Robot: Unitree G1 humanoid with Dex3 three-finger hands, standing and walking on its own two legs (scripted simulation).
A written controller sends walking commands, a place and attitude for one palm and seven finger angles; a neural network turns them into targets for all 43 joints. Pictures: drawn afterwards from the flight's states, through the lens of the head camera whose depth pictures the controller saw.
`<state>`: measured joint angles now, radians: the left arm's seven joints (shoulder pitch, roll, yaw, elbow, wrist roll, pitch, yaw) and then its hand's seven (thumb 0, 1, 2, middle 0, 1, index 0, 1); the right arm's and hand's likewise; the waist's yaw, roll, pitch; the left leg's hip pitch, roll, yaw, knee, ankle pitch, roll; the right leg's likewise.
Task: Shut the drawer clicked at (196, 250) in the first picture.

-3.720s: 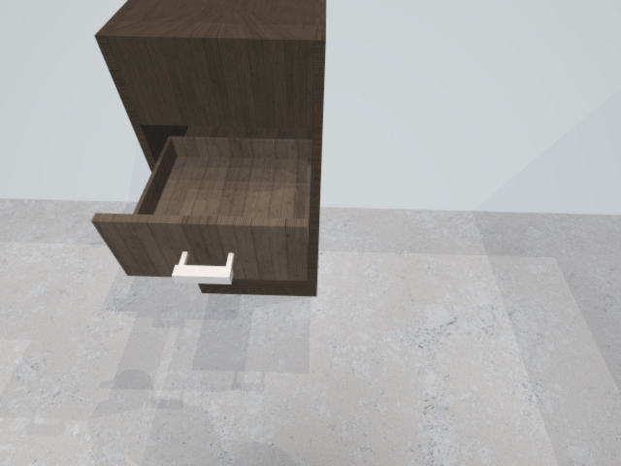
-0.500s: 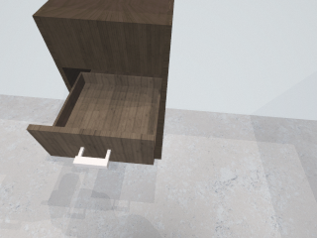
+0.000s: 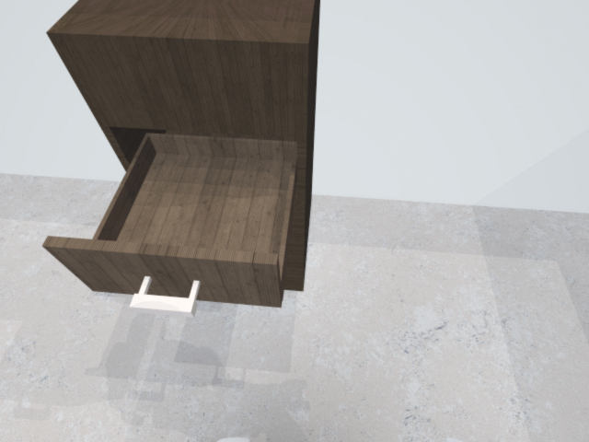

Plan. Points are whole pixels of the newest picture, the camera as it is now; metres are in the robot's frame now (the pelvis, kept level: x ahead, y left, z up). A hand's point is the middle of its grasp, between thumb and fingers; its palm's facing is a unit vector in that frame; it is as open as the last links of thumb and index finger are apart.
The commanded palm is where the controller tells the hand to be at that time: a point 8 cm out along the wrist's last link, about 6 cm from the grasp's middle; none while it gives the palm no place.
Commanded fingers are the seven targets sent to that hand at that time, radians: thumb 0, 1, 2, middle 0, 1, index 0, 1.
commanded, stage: come to a stop and stand still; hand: left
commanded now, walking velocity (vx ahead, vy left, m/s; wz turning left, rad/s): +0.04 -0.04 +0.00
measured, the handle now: (167, 294) +0.34 +0.26 -0.12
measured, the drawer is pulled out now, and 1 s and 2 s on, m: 0.29 0.29 0.29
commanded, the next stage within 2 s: look again from close up in 0.68 s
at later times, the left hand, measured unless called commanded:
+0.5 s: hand out of the picture +0.04 +0.22 -0.17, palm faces -0.03 -0.97 -0.24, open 7.4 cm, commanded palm none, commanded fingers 0.00 0.90 0.90 -0.20 -0.30 -0.20 -0.30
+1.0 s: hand out of the picture -0.01 +0.20 -0.17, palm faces -0.03 -0.98 -0.19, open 7.4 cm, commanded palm none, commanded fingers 0.00 0.90 0.90 -0.20 -0.30 -0.20 -0.30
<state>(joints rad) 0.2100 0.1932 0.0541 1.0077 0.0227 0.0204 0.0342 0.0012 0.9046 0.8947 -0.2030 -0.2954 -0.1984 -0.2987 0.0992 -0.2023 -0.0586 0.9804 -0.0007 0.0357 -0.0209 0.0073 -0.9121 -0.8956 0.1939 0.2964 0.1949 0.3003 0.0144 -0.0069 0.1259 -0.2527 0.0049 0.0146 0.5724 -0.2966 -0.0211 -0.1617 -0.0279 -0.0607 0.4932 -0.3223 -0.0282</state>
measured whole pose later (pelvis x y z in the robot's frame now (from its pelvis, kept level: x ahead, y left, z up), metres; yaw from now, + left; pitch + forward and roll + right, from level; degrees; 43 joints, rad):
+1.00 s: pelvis +0.00 +0.03 +0.00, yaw -2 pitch -1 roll +1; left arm 0.32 0.15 -0.03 1.10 0.01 0.00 0.04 0.00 0.91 0.89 -0.20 -0.30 -0.20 -0.30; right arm 0.29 -0.16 0.02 1.11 0.00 -0.02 -0.02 0.01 -0.91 -0.90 0.19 0.30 0.20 0.30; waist 0.00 0.00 0.03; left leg -0.18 0.00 0.06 0.46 -0.26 0.02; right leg -0.15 -0.04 -0.01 0.48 -0.30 0.02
